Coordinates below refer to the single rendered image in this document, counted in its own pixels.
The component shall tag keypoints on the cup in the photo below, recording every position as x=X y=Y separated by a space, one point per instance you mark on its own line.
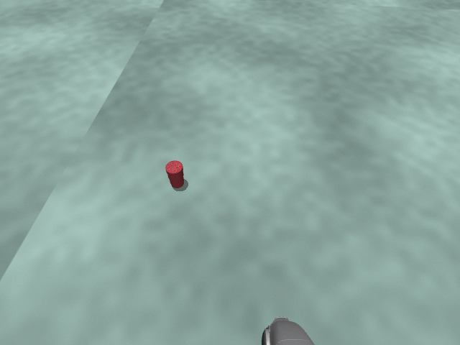
x=174 y=171

